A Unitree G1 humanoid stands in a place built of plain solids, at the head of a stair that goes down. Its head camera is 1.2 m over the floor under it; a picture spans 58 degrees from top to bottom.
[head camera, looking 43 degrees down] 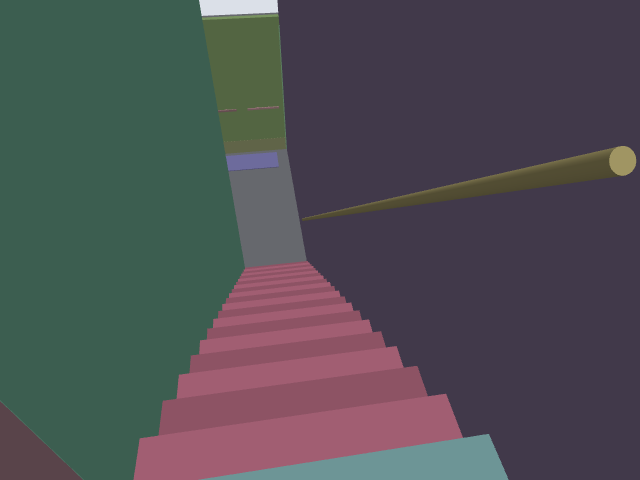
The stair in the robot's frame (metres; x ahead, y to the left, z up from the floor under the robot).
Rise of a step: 0.19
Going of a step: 0.22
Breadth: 1.01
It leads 9 degrees to the left of straight ahead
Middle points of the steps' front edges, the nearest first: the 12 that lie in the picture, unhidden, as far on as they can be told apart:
0.43 0.04 0.00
0.65 0.07 -0.19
0.87 0.10 -0.38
1.09 0.14 -0.57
1.31 0.17 -0.77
1.53 0.20 -0.96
1.75 0.24 -1.15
1.97 0.27 -1.34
2.19 0.30 -1.53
2.41 0.33 -1.72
2.63 0.37 -1.91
2.85 0.40 -2.11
